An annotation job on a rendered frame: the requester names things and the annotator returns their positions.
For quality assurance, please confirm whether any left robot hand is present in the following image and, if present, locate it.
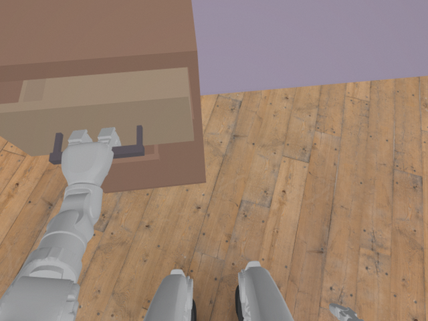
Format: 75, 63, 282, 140
62, 127, 121, 187

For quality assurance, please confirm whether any left robot upper arm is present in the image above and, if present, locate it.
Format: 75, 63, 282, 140
0, 276, 80, 321

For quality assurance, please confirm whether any robot left forearm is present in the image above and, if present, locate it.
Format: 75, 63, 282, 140
0, 183, 103, 314

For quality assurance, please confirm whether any right robot hand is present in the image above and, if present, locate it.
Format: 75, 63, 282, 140
329, 303, 364, 321

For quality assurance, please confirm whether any drawer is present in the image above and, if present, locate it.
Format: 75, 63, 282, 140
0, 67, 194, 156

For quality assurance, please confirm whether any cabinet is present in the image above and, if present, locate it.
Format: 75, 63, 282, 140
0, 0, 206, 193

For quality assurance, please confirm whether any robot left thigh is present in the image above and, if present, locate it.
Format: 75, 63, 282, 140
143, 274, 193, 321

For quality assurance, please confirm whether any robot right shin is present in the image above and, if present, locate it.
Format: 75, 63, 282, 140
241, 261, 269, 321

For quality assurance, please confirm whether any handle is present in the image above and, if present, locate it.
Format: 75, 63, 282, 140
49, 125, 144, 165
111, 153, 160, 167

